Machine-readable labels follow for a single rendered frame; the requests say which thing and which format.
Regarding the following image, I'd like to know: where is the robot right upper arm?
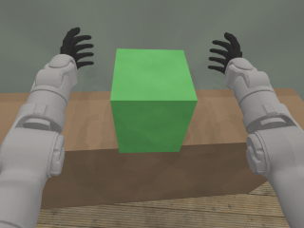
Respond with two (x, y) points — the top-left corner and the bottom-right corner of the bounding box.
(246, 125), (304, 228)

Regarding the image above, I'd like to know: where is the pedestal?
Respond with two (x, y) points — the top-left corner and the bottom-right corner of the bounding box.
(0, 87), (304, 210)

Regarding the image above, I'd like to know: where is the right robot forearm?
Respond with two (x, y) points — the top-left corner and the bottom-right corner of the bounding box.
(224, 57), (304, 134)

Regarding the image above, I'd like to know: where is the left robot forearm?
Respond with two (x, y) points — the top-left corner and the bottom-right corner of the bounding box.
(0, 54), (78, 173)

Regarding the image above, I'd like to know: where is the carton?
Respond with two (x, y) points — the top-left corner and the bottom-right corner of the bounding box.
(110, 48), (198, 153)

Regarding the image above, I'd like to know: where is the robot left upper arm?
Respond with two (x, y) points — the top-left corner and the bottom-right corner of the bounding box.
(0, 127), (66, 228)

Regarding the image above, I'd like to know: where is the robot left hand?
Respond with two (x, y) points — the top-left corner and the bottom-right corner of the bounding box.
(60, 27), (94, 69)

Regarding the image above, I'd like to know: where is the robot right hand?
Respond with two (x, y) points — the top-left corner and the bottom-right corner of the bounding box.
(208, 32), (242, 75)

